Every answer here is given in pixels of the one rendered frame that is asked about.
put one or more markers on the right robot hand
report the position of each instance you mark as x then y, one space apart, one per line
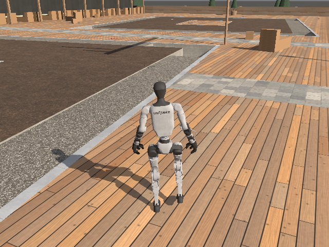
193 145

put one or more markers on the left robot upper arm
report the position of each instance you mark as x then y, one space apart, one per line
143 118

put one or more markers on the right robot upper arm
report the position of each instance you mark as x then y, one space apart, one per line
181 115

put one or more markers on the left robot hand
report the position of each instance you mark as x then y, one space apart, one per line
134 147

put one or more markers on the left robot forearm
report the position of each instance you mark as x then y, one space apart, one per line
138 137

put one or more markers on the robot right foot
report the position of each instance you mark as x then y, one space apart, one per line
180 198

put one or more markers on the right robot forearm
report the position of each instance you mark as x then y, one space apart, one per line
189 135

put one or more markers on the left robot thigh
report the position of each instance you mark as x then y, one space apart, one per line
153 158

